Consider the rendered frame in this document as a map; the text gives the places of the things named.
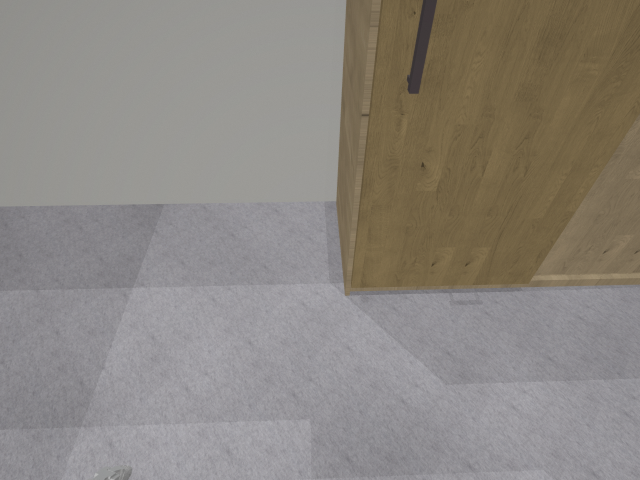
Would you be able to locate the handle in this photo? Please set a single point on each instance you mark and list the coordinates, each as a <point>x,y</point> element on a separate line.
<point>421,46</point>

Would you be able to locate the wardrobe door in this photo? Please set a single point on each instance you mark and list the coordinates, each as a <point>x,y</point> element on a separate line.
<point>521,105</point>
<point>603,236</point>

